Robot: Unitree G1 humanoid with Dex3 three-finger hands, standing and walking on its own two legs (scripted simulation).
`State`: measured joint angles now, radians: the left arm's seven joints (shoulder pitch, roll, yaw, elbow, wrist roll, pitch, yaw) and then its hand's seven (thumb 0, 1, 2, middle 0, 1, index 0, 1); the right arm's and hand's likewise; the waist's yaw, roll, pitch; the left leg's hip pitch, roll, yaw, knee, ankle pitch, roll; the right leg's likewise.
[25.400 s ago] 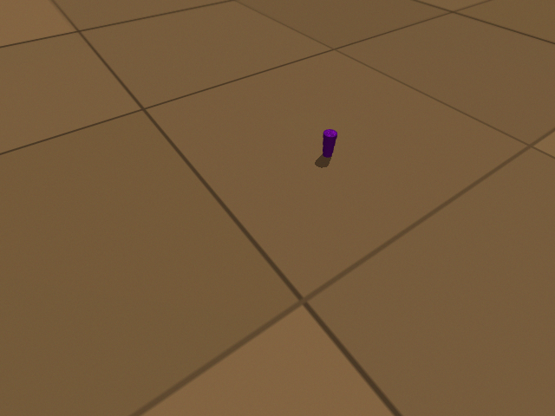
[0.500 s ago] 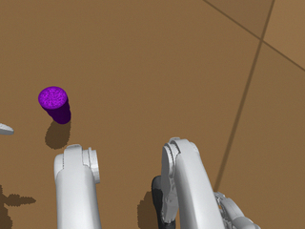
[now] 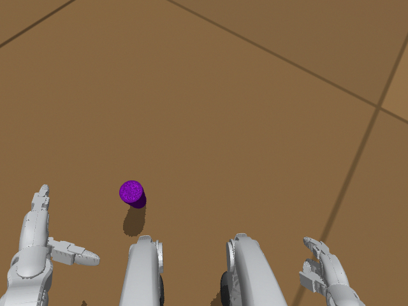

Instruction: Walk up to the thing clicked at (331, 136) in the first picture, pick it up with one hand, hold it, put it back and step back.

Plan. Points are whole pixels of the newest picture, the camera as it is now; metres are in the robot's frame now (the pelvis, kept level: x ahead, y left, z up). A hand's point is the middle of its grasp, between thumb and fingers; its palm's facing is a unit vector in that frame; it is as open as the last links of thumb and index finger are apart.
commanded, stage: home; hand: left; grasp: from the side
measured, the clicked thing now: (135, 196) +0.47 +0.22 -0.48
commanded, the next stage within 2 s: none
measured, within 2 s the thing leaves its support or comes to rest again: neither
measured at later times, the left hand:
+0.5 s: hand (40, 254) +0.23 +0.21 +0.10, palm faces +0.14 -0.94 -0.32, open 17.6 cm
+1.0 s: hand (40, 279) +0.21 +0.20 +0.11, palm faces +0.15 -0.95 -0.29, open 17.5 cm
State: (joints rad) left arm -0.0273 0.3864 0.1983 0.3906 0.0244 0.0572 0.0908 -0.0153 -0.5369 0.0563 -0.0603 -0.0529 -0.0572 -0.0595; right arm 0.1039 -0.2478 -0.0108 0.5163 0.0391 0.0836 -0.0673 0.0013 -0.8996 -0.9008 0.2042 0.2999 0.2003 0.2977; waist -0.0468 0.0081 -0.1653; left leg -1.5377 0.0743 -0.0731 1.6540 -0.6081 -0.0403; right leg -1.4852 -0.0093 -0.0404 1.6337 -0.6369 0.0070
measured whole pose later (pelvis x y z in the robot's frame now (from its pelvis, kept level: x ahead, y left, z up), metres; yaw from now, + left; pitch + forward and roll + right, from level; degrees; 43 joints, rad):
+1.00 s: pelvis +0.04 +0.01 +0.16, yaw +3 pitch +7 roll -2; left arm 0.47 0.21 -0.01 -0.02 0.00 0.27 0.14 -0.02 -0.55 0.05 -0.05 -0.05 -0.05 -0.06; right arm 0.28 -0.20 0.03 0.50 0.01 -0.11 -0.18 0.01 -0.90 -0.90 0.21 0.30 0.20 0.30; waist -0.03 0.03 -0.10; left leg -0.65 0.06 -0.03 0.96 -0.44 -0.03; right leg -0.59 -0.03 -0.05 0.92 -0.45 0.02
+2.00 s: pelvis +0.05 +0.01 +0.16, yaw +3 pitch +7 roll -2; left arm 0.46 0.20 0.00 0.01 0.00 0.26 0.14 -0.01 -0.54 0.05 -0.05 -0.06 -0.05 -0.06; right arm 0.27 -0.20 0.02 0.52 0.00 -0.13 -0.18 0.01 -0.90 -0.90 0.20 0.30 0.20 0.30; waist -0.02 0.03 -0.10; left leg -0.63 0.06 -0.03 0.95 -0.43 -0.03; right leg -0.57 -0.02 -0.04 0.91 -0.45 0.02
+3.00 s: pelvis +0.05 +0.02 +0.19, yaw +4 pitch -1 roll +0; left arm 0.24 0.34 0.03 0.86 0.04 0.01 0.02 0.00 0.88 0.89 -0.20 -0.30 -0.20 -0.30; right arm 0.21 -0.32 -0.04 0.93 -0.05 -0.01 -0.01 0.00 -0.90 -0.90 0.20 0.30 0.20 0.30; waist 0.01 -0.01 0.05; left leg -0.34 0.01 0.00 0.69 -0.33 0.00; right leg -0.30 -0.07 -0.03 0.68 -0.36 0.04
